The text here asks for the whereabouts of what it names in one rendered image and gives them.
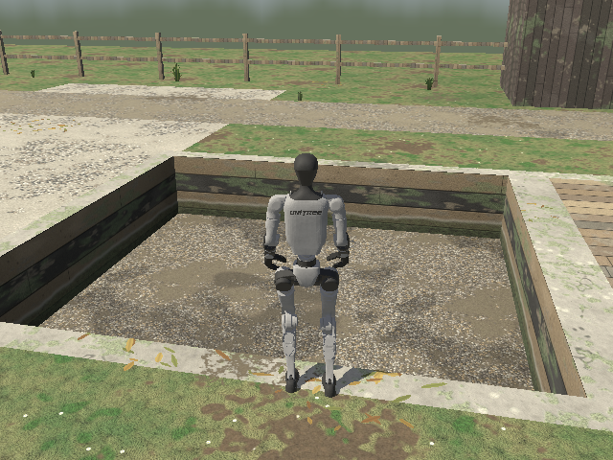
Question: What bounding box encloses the right robot shin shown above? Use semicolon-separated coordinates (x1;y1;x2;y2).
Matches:
322;317;336;384

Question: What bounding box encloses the robot right forearm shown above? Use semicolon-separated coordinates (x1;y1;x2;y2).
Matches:
336;232;350;258

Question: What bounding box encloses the humanoid robot torso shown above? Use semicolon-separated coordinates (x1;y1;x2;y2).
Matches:
284;191;329;288

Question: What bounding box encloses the robot left upper arm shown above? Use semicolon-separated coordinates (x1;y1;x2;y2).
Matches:
264;195;286;246

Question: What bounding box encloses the robot right upper arm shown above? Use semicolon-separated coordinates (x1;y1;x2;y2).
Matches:
326;195;348;246

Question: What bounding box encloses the robot left forearm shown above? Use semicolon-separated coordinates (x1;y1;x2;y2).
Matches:
263;233;276;259

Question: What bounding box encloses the robot left hand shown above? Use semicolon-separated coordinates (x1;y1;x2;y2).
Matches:
264;254;286;270

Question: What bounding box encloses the robot right hand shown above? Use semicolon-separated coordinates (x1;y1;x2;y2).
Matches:
327;252;349;268

